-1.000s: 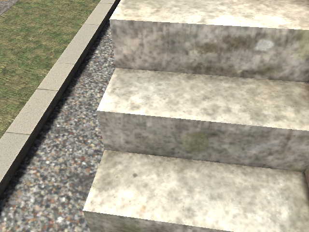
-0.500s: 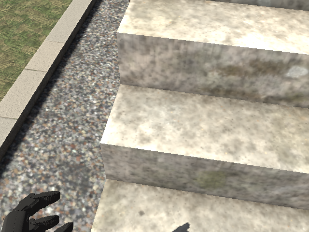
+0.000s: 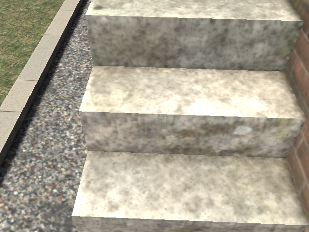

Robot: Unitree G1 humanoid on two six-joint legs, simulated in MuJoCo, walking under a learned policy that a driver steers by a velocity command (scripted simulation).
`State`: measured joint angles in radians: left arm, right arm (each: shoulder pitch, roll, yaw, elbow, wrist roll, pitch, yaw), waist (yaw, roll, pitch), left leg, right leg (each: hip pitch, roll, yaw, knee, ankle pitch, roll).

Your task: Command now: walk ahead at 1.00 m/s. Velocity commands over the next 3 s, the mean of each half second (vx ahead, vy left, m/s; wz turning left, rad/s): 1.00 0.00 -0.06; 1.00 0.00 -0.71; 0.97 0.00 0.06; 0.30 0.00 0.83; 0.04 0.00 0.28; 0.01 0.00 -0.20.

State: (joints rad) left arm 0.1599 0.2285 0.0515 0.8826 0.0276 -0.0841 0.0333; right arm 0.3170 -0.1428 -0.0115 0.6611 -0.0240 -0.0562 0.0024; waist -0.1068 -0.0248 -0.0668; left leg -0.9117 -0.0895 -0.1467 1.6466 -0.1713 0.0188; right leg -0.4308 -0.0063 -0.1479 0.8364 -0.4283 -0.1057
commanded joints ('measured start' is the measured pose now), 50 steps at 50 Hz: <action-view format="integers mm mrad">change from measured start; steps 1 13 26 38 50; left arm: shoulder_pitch -202 68 -301 -127 264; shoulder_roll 83 214 -9 109 142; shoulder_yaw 2 35 -16 54 11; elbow -138 -102 -505 -338 -183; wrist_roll -22 -23 -91 0 -12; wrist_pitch -60 2 47 120 -2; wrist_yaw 19 -3 6 34 145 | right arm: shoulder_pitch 55 -78 37 -53 -468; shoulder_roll -93 -80 -198 -100 26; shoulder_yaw -31 -4 -42 -42 56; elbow -38 -44 105 -5 -176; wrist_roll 13 -8 -60 -17 -59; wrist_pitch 28 -19 -95 -87 24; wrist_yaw -25 45 11 95 27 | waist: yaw -43 87 147 74 229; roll -97 37 106 -174 54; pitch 90 73 97 -256 115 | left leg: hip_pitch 42 481 827 347 -626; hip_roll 30 95 520 -17 52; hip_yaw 62 291 87 88 112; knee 151 -1181 -1349 195 491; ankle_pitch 5 -150 379 116 -17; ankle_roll -20 149 112 -11 -12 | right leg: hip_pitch -218 356 -929 121 304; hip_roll -281 -240 121 125 -77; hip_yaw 370 197 294 593 967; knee -534 -472 1848 -76 -553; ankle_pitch -283 255 -160 -172 -285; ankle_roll -147 -145 -14 -201 -44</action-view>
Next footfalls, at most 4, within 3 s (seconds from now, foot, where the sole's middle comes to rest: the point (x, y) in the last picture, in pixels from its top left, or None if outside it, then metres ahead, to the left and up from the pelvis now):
0.30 left None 0.09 0.17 -0.74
0.74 right None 0.32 -0.11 -0.54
1.44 left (214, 208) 0.45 -0.21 -0.35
1.78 right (266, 211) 0.42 -0.36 -0.35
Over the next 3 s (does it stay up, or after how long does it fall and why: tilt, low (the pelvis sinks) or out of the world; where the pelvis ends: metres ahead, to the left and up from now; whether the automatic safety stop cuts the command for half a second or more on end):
stays up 0.50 -0.12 0.42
